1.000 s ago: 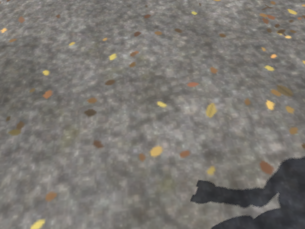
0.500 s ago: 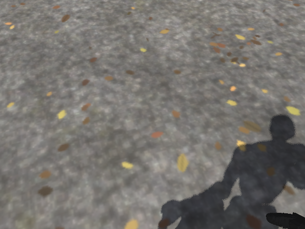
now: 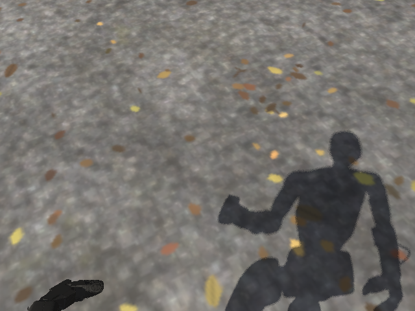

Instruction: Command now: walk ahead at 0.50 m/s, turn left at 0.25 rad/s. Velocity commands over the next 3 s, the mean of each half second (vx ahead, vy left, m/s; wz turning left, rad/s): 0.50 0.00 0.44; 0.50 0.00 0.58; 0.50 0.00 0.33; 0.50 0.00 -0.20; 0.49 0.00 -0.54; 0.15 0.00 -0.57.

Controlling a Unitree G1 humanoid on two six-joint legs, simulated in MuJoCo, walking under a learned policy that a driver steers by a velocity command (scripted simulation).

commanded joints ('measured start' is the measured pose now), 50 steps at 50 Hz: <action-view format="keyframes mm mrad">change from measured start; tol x32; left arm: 1 295 156 54 31 -3 3 12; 42 -112 127 34 -43 -13 -37 -2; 50 273 179 71 29 -6 -35 7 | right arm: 1 -82 -128 -24 -117 19 -33 -1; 18 -381 -28 -11 -262 -9 29 52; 25 54 -281 -107 -230 -6 28 23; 50 -4 -151 -47 -289 13 22 -26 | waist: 1 164 -145 -176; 24 7 253 -250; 50 158 -185 -198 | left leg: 1 -573 63 -56 368 35 21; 13 -454 95 -5 -121 537 -2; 22 -102 -81 168 -314 300 143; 25 651 313 -825 -584 111 444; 33 12 135 -285 -680 585 308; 45 72 108 -383 -490 379 181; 50 -607 -31 -150 411 -34 14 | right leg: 1 606 -338 446 -264 -91 -196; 15 407 -255 -109 -441 202 -123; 22 513 -246 -207 45 832 -40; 23 317 -208 -213 315 647 6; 24 -159 -25 -168 698 -270 81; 26 -391 2 136 849 -371 49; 40 -43 7 91 4 244 102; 46 201 14 99 -134 100 15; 48 796 -355 632 -167 -119 -207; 50 697 -376 720 -273 -418 -193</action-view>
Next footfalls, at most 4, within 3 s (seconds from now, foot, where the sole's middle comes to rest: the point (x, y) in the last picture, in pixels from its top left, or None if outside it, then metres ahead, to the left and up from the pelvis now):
0.46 left None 0.38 0.18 -0.76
0.94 right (180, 236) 0.71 0.10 -0.76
1.44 left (71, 236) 0.75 0.48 -0.76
1.96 right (81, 150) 1.14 0.49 -0.76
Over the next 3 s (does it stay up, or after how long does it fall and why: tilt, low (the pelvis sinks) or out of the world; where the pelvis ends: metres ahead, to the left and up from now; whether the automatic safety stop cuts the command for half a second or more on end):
stays up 1.33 0.65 0.00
